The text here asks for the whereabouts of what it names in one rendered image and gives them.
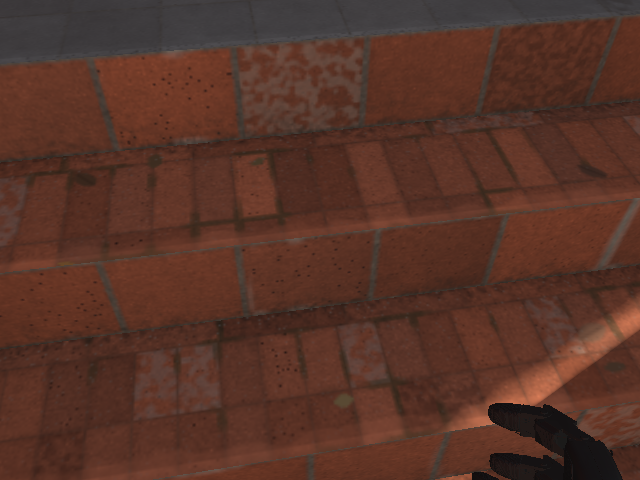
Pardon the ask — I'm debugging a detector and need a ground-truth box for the right robot hand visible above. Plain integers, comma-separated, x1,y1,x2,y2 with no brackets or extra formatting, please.
472,403,623,480

